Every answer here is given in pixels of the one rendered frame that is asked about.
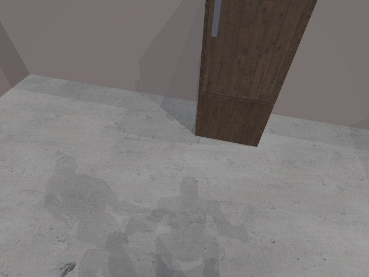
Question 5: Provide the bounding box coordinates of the robot left hand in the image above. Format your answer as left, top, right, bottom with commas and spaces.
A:
43, 261, 76, 277

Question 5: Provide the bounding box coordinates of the cupboard door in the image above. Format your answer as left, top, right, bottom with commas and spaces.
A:
202, 0, 313, 103

